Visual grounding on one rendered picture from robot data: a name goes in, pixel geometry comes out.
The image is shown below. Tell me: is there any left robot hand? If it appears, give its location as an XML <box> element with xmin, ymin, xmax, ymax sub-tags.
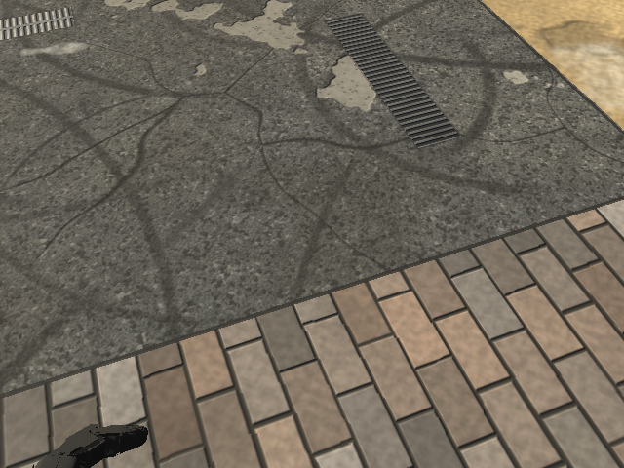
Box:
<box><xmin>32</xmin><ymin>424</ymin><xmax>148</xmax><ymax>468</ymax></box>

